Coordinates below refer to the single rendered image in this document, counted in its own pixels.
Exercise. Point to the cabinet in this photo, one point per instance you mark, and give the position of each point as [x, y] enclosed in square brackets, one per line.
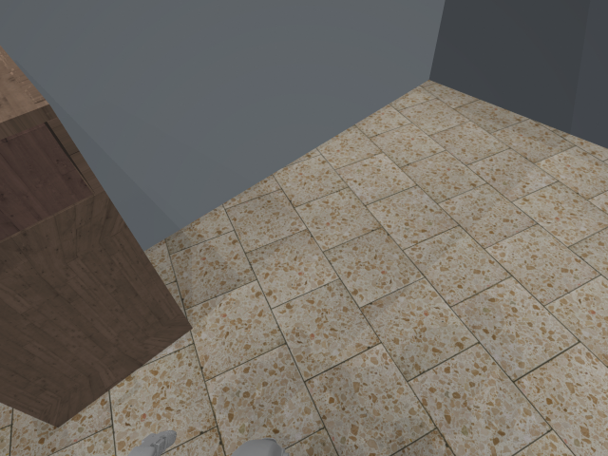
[81, 305]

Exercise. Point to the drawer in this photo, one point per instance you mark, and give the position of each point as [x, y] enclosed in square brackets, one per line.
[37, 179]

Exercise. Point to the left robot hand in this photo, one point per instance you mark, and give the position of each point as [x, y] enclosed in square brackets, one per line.
[155, 444]

